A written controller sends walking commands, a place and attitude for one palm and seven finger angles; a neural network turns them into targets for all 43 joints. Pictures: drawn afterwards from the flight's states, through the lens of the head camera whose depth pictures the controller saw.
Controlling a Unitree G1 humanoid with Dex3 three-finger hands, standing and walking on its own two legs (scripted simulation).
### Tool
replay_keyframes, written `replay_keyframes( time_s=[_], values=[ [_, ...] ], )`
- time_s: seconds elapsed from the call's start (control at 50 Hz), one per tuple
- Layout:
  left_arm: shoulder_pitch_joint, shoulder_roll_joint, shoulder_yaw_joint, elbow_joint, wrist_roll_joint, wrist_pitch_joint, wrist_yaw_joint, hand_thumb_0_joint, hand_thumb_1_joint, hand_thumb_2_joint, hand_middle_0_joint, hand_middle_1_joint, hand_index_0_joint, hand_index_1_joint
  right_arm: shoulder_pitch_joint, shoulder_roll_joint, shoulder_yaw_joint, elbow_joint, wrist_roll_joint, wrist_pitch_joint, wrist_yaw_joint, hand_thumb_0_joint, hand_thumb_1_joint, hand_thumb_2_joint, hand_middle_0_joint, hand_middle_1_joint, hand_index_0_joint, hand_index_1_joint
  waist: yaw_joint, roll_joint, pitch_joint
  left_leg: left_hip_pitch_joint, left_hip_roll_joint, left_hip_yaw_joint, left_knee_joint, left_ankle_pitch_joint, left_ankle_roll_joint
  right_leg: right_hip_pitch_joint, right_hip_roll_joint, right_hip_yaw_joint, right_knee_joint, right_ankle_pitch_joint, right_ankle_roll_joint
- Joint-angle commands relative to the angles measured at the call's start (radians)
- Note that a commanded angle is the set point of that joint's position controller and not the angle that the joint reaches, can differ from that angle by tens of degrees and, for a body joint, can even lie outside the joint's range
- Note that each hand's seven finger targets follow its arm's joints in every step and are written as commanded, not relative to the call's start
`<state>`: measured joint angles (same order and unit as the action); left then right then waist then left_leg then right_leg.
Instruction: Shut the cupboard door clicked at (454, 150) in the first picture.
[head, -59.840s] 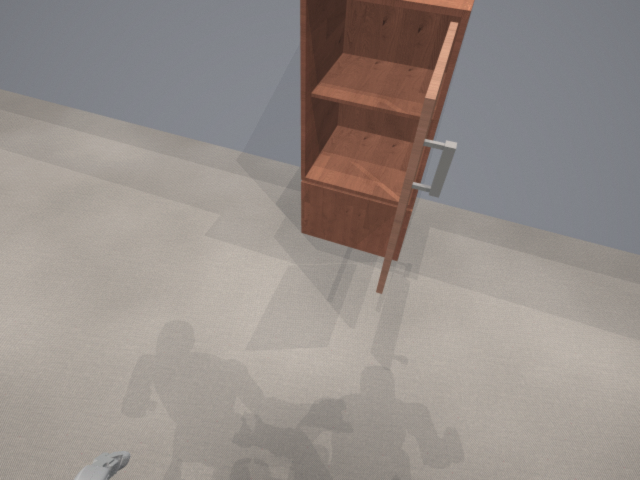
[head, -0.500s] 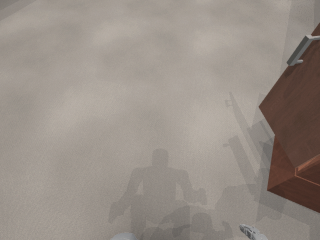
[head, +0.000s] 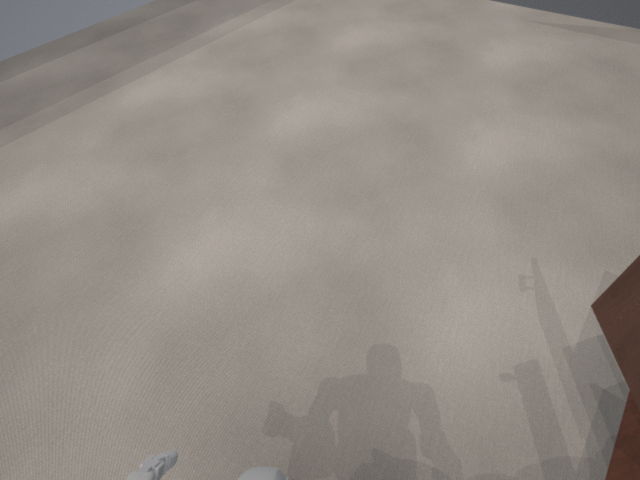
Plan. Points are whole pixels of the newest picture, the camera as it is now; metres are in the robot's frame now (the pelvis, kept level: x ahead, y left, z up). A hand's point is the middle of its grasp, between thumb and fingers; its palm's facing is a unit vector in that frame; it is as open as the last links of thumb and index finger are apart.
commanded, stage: walk to a spot facing it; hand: left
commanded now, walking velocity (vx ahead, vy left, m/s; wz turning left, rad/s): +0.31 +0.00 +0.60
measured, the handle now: out of the picture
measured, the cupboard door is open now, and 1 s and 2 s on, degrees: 36 36 36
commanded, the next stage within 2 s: turn to face it in 0.92 s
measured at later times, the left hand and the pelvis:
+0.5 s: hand out of the picture +0.04 +0.21 -0.19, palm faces +0.38 -0.90 -0.19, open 7.4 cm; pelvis +0.16 +0.05 -0.02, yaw +19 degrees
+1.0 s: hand (172, 307) +0.42 +0.30 -0.14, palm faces +0.39 -0.90 -0.20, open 7.3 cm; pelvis +0.37 +0.08 +0.00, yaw +28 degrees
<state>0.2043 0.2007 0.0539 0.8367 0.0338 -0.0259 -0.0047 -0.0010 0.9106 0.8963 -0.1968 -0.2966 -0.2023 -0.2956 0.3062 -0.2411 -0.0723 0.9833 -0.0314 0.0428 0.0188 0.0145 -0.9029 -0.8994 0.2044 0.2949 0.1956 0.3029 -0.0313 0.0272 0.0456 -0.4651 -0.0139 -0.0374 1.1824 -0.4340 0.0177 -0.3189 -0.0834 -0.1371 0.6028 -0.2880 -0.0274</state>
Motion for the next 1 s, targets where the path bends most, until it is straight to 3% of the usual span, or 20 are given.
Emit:
replay_keyframes(
  time_s=[0.0,0.08,0.26,0.32,0.34,0.36,0.38,0.4,0.42,0.44,0.5,0.54,0.64,0.8,0.86,0.9,0.92,0.94,0.96,0.98],
  values=[
    [0.058,0.121,0.038,-0.021,-0.008,-0.038,0.014,0.000,0.900,0.900,-0.200,-0.300,-0.200,-0.300,-0.035,-0.020,-0.008,-0.093,0.000,-0.033,0.019,0.000,-0.900,-0.900,0.200,0.300,0.200,0.300,0.007,-0.152,-0.010,-0.192,0.087,0.008,0.095,0.201,-0.029,0.129,-0.249,0.126,-0.415,-0.035,-0.011],
    [0.177,0.095,0.032,0.048,-0.008,-0.055,0.019,0.000,0.900,0.900,-0.200,-0.300,-0.200,-0.300,-0.097,0.004,0.001,-0.099,0.003,-0.032,0.025,0.000,-0.900,-0.900,0.200,0.300,0.200,0.300,0.039,-0.153,-0.012,-0.268,0.091,0.057,-0.016,0.222,-0.038,0.308,-0.245,-0.004,-0.363,0.383,-0.025],
    [0.251,0.123,0.036,0.112,0.000,-0.055,0.023,0.000,0.900,0.900,-0.200,-0.300,-0.200,-0.300,-0.296,0.011,0.022,-0.172,0.002,-0.046,0.045,0.000,-0.900,-0.900,0.200,0.300,0.200,0.300,0.070,-0.159,0.042,-0.225,0.104,0.140,-0.413,0.169,0.014,0.434,-0.322,-0.102,-0.309,0.545,-0.054],
    [0.224,0.163,0.044,0.109,-0.001,-0.053,0.020,0.000,0.900,0.900,-0.200,-0.300,-0.200,-0.300,-0.226,-0.013,0.017,-0.165,0.001,-0.055,0.038,0.000,-0.900,-0.900,0.200,0.300,0.200,0.300,0.026,-0.157,-0.004,-0.036,0.039,0.199,-0.480,0.107,0.058,0.404,-0.338,-0.149,-0.177,0.756,-0.052],
    [0.212,0.178,0.047,0.110,-0.003,-0.050,0.016,0.000,0.900,0.900,-0.200,-0.300,-0.200,-0.300,-0.155,-0.039,0.008,-0.150,-0.001,-0.058,0.034,0.000,-0.900,-0.900,0.200,0.300,0.200,0.300,-0.010,-0.135,-0.042,0.099,-0.002,0.227,-0.515,0.107,0.072,0.354,-0.321,-0.180,-0.058,0.794,-0.038],
    [0.191,0.191,0.046,0.101,-0.012,-0.047,0.012,0.000,0.900,0.900,-0.200,-0.300,-0.200,-0.300,-0.031,-0.072,-0.004,-0.120,-0.007,-0.061,0.028,0.000,-0.900,-0.900,0.200,0.300,0.200,0.300,-0.080,-0.103,-0.102,0.311,-0.030,0.222,-0.593,0.179,0.086,0.243,-0.283,-0.224,0.127,0.714,-0.012],
    [0.186,0.164,0.045,0.078,-0.016,-0.045,0.000,0.000,0.900,0.900,-0.200,-0.300,-0.200,-0.300,0.106,-0.169,-0.029,-0.092,-0.013,-0.064,0.016,0.000,-0.900,-0.900,0.200,0.300,0.200,0.300,-0.145,0.049,-0.207,0.565,0.097,0.007,-0.661,0.160,0.143,0.024,-0.206,-0.220,0.401,0.401,0.030],
    [0.136,0.116,0.031,0.017,-0.024,-0.037,-0.014,0.000,0.900,0.900,-0.200,-0.300,-0.200,-0.300,0.180,-0.292,-0.058,-0.079,-0.010,-0.072,0.000,0.000,-0.900,-0.900,0.200,0.300,0.200,0.300,-0.159,0.285,-0.241,0.729,0.380,-0.484,-0.793,0.269,0.266,-0.330,-0.036,-0.131,0.709,-0.282,0.082],
    [0.032,0.149,0.026,-0.028,-0.021,-0.028,-0.004,0.000,0.900,0.900,-0.200,-0.300,-0.200,-0.300,0.190,-0.302,-0.057,-0.062,0.009,-0.065,-0.014,0.000,-0.900,-0.900,0.200,0.300,0.200,0.300,-0.163,0.124,-0.238,0.730,0.438,-0.571,-0.859,0.332,0.301,-0.426,-0.033,0.044,0.805,-0.291,0.065],
    [-0.017,0.142,0.030,-0.050,-0.021,-0.028,-0.002,0.000,0.900,0.900,-0.200,-0.300,-0.200,-0.300,0.140,-0.275,-0.046,-0.077,0.011,-0.064,-0.020,0.000,-0.900,-0.900,0.200,0.300,0.200,0.300,-0.122,-0.021,-0.145,0.584,0.440,-0.498,-0.883,0.245,0.275,-0.419,-0.075,0.075,0.810,-0.223,0.060],
    [0.108,0.085,0.036,0.037,0.004,-0.002,-0.004,0.000,0.900,0.900,-0.200,-0.300,-0.200,-0.300,-0.084,-0.144,-0.002,-0.135,0.004,-0.087,-0.029,0.000,-0.900,-0.900,0.200,0.300,0.200,0.300,0.002,0.069,-0.009,0.210,0.289,-0.270,-0.950,0.069,0.168,-0.276,-0.107,0.131,0.660,-0.068,0.064],
    [0.156,0.069,0.034,0.055,0.008,0.009,-0.013,0.000,0.900,0.900,-0.200,-0.300,-0.200,-0.300,-0.085,-0.122,0.007,-0.120,0.005,-0.099,-0.032,0.000,-0.900,-0.900,0.200,0.300,0.200,0.300,0.033,0.110,-0.017,0.171,0.225,-0.198,-0.966,0.090,0.158,-0.232,-0.080,0.117,0.599,0.003,0.072],
    [0.043,0.075,0.035,0.015,0.003,0.014,-0.021,0.000,0.900,0.900,-0.200,-0.300,-0.200,-0.300,-0.014,-0.104,0.003,-0.075,0.011,-0.106,-0.033,0.000,-0.900,-0.900,0.200,0.300,0.200,0.300,0.027,0.060,0.004,0.229,0.208,-0.208,-1.023,0.090,0.180,-0.308,-0.067,0.124,0.436,0.126,0.089],
    [-0.163,0.057,0.014,-0.044,-0.005,-0.003,-0.022,0.000,0.900,0.900,-0.200,-0.300,-0.200,-0.300,0.130,-0.066,0.009,0.008,0.007,-0.114,-0.039,0.000,-0.900,-0.900,0.200,0.300,0.200,0.300,-0.022,0.061,0.039,0.375,0.211,-0.178,-0.967,0.410,0.197,-0.257,-0.010,0.097,0.102,0.142,0.075],
    [-0.140,0.064,0.017,-0.043,-0.006,-0.012,-0.020,0.000,0.900,0.900,-0.200,-0.300,-0.200,-0.300,0.129,-0.070,0.006,0.022,0.004,-0.109,-0.043,0.000,-0.900,-0.900,0.200,0.300,0.200,0.300,-0.004,0.062,0.021,0.375,0.206,-0.172,-0.879,0.525,0.176,-0.123,0.035,0.076,-0.016,0.110,0.052],
    [0.038,0.104,0.032,0.009,-0.007,-0.026,-0.013,0.000,0.900,0.900,-0.200,-0.300,-0.200,-0.300,0.106,-0.066,0.007,0.024,0.017,-0.109,-0.042,0.000,-0.900,-0.900,0.200,0.300,0.200,0.300,0.080,0.000,-0.069,0.267,0.146,-0.130,-0.687,0.575,0.117,0.207,0.039,0.093,-0.153,0.201,0.032],
    [0.190,0.183,0.055,0.048,0.001,-0.039,0.000,0.000,0.900,0.900,-0.200,-0.300,-0.200,-0.300,0.105,-0.034,0.008,0.011,0.031,-0.117,-0.034,0.000,-0.900,-0.900,0.200,0.300,0.200,0.300,0.140,-0.153,-0.182,0.049,0.062,-0.058,-0.435,0.425,0.073,0.518,-0.151,0.301,-0.185,0.247,-0.027],
    [0.303,0.263,0.072,0.079,0.004,-0.037,0.009,0.000,0.900,0.900,-0.200,-0.300,-0.200,-0.300,0.150,-0.001,0.010,-0.015,0.033,-0.120,-0.034,0.000,-0.900,-0.900,0.200,0.300,0.200,0.300,0.145,-0.332,-0.274,-0.114,-0.087,0.047,-0.141,-0.130,0.020,0.654,-0.411,0.546,-0.252,0.402,-0.126],
    [0.272,0.230,0.066,0.076,-0.009,-0.033,0.016,0.000,0.900,0.900,-0.200,-0.300,-0.200,-0.300,0.132,-0.031,0.001,-0.008,0.023,-0.109,-0.036,0.000,-0.900,-0.900,0.200,0.300,0.200,0.300,0.129,-0.236,-0.229,-0.151,-0.022,-0.004,0.029,-0.160,0.020,0.566,-0.436,0.516,-0.265,0.458,-0.160],
    [0.188,0.172,0.057,0.061,-0.011,-0.040,0.020,0.000,0.900,0.900,-0.200,-0.300,-0.200,-0.300,0.112,-0.028,0.001,0.000,0.021,-0.104,-0.036,0.000,-0.900,-0.900,0.200,0.300,0.200,0.300,0.097,-0.254,-0.187,-0.185,0.021,-0.030,0.109,-0.084,0.009,0.493,-0.401,0.463,-0.268,0.543,-0.147]
  ],
)
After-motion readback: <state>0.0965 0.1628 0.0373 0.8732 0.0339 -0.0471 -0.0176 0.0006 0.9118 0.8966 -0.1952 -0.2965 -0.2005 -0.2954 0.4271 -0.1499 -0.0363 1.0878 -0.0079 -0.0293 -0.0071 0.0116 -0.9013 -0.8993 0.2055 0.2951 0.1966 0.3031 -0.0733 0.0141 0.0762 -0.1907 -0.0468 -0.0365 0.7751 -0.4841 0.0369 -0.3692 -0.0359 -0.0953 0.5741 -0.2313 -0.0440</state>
